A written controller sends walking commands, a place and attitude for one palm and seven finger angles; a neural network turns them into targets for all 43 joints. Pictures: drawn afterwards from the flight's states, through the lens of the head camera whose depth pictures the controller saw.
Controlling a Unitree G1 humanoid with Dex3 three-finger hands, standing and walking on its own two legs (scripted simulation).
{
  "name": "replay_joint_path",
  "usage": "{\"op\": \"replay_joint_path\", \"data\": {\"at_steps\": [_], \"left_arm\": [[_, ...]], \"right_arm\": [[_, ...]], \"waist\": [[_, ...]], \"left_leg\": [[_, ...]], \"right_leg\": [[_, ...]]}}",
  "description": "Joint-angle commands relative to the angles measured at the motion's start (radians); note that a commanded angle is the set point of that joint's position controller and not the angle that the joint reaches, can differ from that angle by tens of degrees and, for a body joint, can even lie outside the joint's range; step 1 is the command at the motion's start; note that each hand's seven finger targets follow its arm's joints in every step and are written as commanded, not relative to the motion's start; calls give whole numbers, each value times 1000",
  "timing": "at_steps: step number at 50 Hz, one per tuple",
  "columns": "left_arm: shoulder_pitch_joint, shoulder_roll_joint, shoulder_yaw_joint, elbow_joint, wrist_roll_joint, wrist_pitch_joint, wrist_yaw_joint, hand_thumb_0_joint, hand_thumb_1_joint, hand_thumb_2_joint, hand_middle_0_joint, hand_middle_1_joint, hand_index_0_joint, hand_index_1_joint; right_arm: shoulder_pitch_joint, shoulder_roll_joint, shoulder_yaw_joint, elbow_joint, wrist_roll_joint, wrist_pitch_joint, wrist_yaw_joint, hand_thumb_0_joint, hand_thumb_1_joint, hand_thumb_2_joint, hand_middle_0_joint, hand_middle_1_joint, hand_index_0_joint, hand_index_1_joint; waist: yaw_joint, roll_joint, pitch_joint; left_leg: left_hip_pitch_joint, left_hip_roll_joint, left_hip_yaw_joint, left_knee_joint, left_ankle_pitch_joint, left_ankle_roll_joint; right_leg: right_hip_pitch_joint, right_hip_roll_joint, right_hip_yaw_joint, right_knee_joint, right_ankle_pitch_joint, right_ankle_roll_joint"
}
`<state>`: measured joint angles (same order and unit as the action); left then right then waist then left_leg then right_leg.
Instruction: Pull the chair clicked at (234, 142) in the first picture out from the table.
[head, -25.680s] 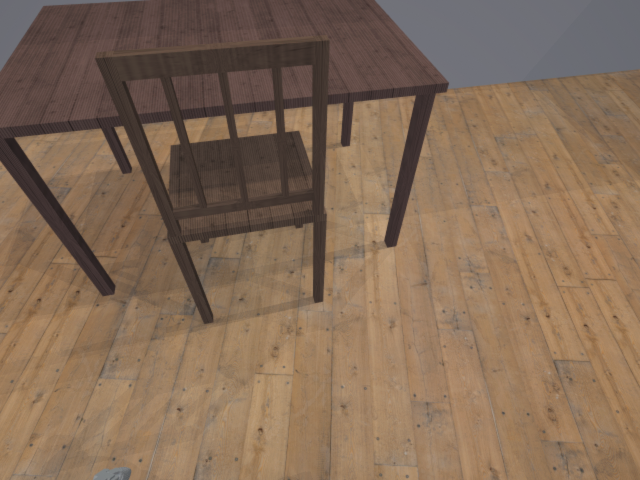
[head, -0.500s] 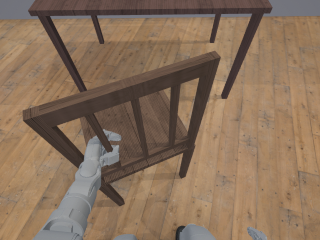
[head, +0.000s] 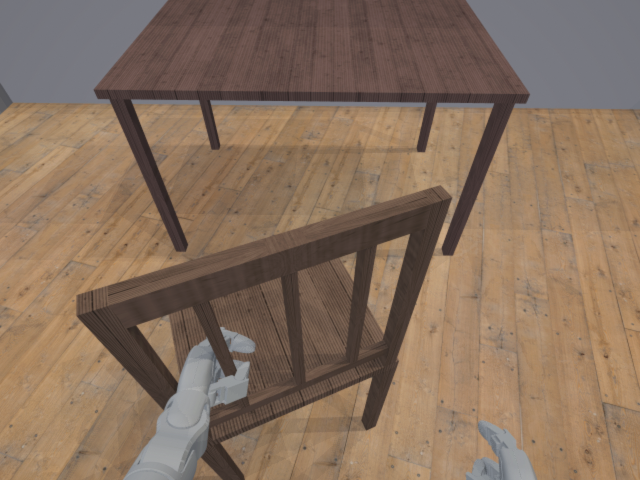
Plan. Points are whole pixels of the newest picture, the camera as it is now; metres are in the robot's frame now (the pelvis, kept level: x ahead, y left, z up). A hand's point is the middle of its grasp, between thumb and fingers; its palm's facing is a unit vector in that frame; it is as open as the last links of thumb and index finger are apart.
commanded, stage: stop walking, hand still on the chair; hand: left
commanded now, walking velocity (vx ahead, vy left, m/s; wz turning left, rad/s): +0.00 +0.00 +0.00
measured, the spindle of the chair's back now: (295, 335) +0.33 +0.06 -0.05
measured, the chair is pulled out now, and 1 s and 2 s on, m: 0.58 0.58 0.58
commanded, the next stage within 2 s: open the thumb and straighten the fingers in 0.12 s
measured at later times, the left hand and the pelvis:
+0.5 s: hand (235, 374) +0.27 +0.14 -0.06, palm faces -0.02 -0.99 -0.16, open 9.0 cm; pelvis -0.01 +0.00 -0.01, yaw +3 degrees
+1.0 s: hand (234, 373) +0.27 +0.14 -0.07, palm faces +0.00 -0.99 -0.16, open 17.2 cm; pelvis +0.00 -0.01 -0.03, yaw +4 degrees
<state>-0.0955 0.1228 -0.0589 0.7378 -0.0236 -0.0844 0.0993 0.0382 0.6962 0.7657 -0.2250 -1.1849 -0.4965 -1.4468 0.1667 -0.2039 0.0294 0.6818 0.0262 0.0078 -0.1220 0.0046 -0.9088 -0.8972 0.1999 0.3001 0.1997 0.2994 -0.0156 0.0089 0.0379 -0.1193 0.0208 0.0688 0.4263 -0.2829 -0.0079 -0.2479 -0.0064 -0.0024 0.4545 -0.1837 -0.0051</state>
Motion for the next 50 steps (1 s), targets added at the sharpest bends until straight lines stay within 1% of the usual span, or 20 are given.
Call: {"op": "replay_joint_path", "data": {"at_steps": [1,10,11,12,13,14,16,18,20,21,22,23,27,29,34,38,41,44,49,50], "left_arm": [[-227,148,42,-238,13,-59,11,0,900,900,-500,-1450,-500,-1450],[-199,131,31,-252,10,-60,14,0,900,900,-500,-1450,-500,-1450],[-169,174,65,-282,7,-64,19,0,900,900,-500,-1450,-500,-1450],[-140,69,-11,-194,-20,-24,-11,0,779,842,-500,-1450,-500,-1450],[-216,139,50,-302,-20,-41,-25,0,658,783,-500,-1450,-500,-1450],[-217,152,61,-344,-18,-51,-35,0,538,725,-500,-1450,-500,-1450],[-146,177,78,-377,-18,-50,-39,0,296,608,-500,-1450,-500,-1450],[-162,111,14,-402,-9,-37,-46,0,54,492,-500,-1450,-500,-1450],[-127,118,27,-377,-6,-6,-52,0,-188,375,-500,-1450,-500,-1450],[-115,138,43,-354,-8,13,-51,0,-308,317,-500,-1450,-500,-1450],[-119,135,50,-368,-15,21,-54,0,-429,258,-475,-1378,-475,-1378],[-207,196,95,-429,-19,24,-49,0,-550,200,-450,-1305,-450,-1305],[-190,128,50,-419,-25,63,-59,0,-550,200,-350,-1015,-350,-1015],[-185,144,71,-422,-29,76,-60,0,-550,200,-300,-870,-300,-870],[-152,127,54,-494,-27,90,-67,0,-550,200,-175,-508,-175,-508],[-120,182,112,-466,-22,114,-72,0,-550,200,-75,-218,-75,-218],[-144,195,112,-508,-22,126,-85,0,-550,200,0,0,0,0],[-108,201,114,-551,-26,128,-98,0,-550,200,0,0,0,0],[-64,197,109,-572,-29,147,-102,0,-550,200,0,0,0,0],[-59,188,102,-582,-27,149,-103,0,-550,200,0,0,0,0]], "right_arm": [[-36,-136,-51,-117,-3,-31,-9,0,-900,-900,200,300,200,300],[-34,-129,-46,-125,-4,-28,-10,0,-900,-900,200,300,200,300],[-34,-138,-51,-124,-4,-29,-12,0,-900,-900,200,300,200,300],[-2,-173,-52,-96,30,-30,30,0,-900,-900,200,300,200,300],[-16,-186,-64,-116,30,-42,46,0,-900,-900,200,300,200,300],[-27,-186,-71,-128,24,-52,52,0,-900,-900,200,300,200,300],[-21,-177,-71,-130,24,-73,71,0,-900,-900,200,300,200,300],[-10,-165,-66,-133,21,-88,88,0,-900,-900,200,300,200,300],[-1,-175,-68,-137,20,-94,99,0,-900,-900,200,300,200,300],[6,-182,-70,-137,22,-93,101,0,-900,-900,200,300,200,300],[-1,-187,-71,-148,22,-94,101,0,-900,-900,200,300,200,300],[-6,-192,-70,-154,25,-94,95,0,-900,-900,200,300,200,300],[0,-184,-67,-168,21,-104,87,0,-900,-900,200,300,200,300],[4,-192,-70,-177,20,-106,83,0,-900,-900,200,300,200,300],[9,-187,-68,-201,15,-123,78,0,-900,-900,200,300,200,300],[20,-192,-65,-204,11,-119,71,0,-900,-900,200,300,200,300],[12,-190,-61,-215,14,-121,67,0,-900,-900,200,300,200,300],[19,-185,-59,-223,13,-130,63,0,-900,-900,200,300,200,300],[24,-185,-55,-234,11,-136,62,0,-900,-900,200,300,200,300],[22,-184,-57,-237,11,-137,61,0,-900,-900,200,300,200,300]], "waist": [[4,40,-217],[5,-4,-243],[9,9,-230],[-67,-150,-180],[-40,-177,-215],[-33,-144,-247],[-13,38,-258],[-31,98,-266],[-26,70,-265],[-35,-13,-254],[-27,-21,-275],[-32,-22,-298],[-31,0,-306],[-31,-62,-317],[-23,-28,-358],[-22,-91,-330],[-28,-60,-335],[-25,-7,-362],[-32,-51,-347],[-30,-25,-344]], "left_leg": [[21,100,-100,-72,253,17],[29,101,-100,-66,280,16],[19,98,-104,-73,272,16],[-131,43,-76,-34,246,12],[-171,31,-73,-6,231,21],[-180,22,-65,10,220,23],[-184,3,-56,33,184,11],[-182,0,-52,59,178,5],[-229,-1,-57,80,153,9],[-260,1,-69,86,126,12],[-281,-6,-57,99,93,19],[-285,-9,-60,102,78,22],[-294,-11,-63,130,81,20],[-314,-11,-63,147,73,22],[-312,-14,-61,179,115,19],[-364,-19,-61,204,103,24],[-373,-23,-55,219,95,27],[-353,-23,-54,234,133,25],[-383,-25,-58,245,128,26],[-377,-25,-57,246,127,25]], "right_leg": [[107,-99,103,-40,238,-28],[128,-104,97,-35,279,-31],[131,-104,96,-44,270,-29],[78,-58,-16,2,216,-23],[72,-50,-4,20,209,-30],[73,-50,-3,32,198,-32],[49,-46,6,46,140,-39],[-6,-39,-13,61,106,-38],[-30,-35,-23,83,89,-36],[-36,-30,-28,88,72,-34],[-37,-32,-25,94,53,-27],[-29,-32,-18,99,46,-24],[-67,-30,-33,133,37,-20],[-72,-29,-32,145,37,-13],[-71,-32,-33,183,85,-12],[-74,-32,-31,199,95,-6],[-72,-35,-19,199,96,-5],[-67,-37,-21,215,135,-7],[-67,-38,-23,222,148,-3],[-79,-38,-25,224,140,-4]]}}
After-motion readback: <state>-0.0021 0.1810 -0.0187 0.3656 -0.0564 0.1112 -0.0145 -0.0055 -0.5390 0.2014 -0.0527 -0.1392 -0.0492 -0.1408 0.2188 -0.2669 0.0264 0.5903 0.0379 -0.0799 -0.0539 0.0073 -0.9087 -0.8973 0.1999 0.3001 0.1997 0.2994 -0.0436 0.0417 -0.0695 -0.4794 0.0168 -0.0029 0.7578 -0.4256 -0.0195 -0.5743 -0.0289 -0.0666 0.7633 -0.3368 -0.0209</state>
